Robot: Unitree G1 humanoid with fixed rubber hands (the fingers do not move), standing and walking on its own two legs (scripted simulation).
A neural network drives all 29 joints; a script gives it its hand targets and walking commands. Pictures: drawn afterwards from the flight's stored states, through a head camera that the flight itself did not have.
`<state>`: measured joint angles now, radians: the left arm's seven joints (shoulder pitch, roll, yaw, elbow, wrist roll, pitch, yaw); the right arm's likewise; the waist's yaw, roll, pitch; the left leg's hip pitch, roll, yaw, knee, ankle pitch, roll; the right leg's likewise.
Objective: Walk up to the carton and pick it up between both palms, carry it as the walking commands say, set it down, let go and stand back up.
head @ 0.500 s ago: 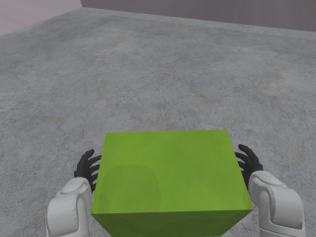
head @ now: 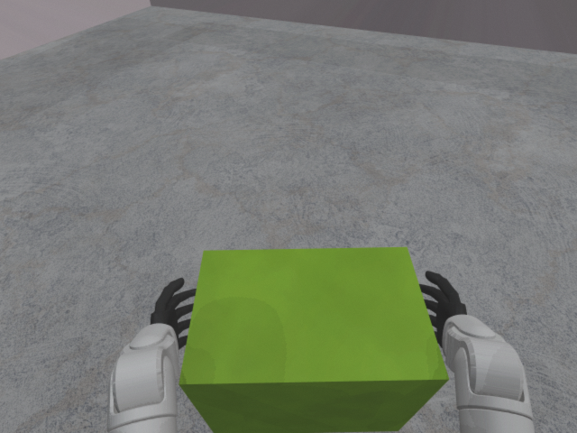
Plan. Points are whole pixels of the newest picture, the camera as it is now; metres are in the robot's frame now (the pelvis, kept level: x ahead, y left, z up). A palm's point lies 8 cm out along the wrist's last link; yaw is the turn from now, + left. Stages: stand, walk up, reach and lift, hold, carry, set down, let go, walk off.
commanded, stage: hold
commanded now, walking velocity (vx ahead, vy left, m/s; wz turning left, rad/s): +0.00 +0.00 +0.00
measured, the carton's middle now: (306, 345) +0.27 +0.00 -0.03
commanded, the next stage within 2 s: set down in 0.88 s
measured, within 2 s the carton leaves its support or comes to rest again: neither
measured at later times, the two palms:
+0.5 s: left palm (178, 302) +0.30 +0.18 +0.05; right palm (452, 298) +0.29 -0.20 +0.05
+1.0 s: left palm (182, 307) +0.30 +0.18 +0.04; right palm (454, 315) +0.28 -0.20 +0.04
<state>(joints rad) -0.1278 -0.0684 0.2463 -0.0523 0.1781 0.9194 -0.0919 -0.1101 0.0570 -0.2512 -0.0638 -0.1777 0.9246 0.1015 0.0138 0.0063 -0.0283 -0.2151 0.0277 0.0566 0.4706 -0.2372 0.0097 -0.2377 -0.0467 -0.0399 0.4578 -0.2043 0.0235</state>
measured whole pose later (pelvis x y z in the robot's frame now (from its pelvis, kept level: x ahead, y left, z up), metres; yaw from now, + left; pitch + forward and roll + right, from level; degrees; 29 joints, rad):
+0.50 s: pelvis +0.02 -0.02 +0.01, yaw +5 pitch -4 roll -1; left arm -0.25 -0.01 0.25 0.26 0.26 0.68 -0.14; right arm -0.19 0.09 -0.29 0.15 -0.27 0.73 0.09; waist -0.06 0.00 -0.02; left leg -0.07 0.01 -0.08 0.32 -0.18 -0.01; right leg -0.04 0.00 -0.02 0.26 -0.15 0.01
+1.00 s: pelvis +0.02 +0.00 +0.01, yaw +4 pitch -3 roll +0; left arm -0.20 -0.04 0.24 0.25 0.24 0.63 -0.12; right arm -0.14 0.10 -0.32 0.13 -0.25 0.69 0.10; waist -0.09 0.00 -0.01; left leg -0.05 -0.02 -0.07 0.27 -0.15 0.00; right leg -0.03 -0.02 0.02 0.22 -0.13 0.03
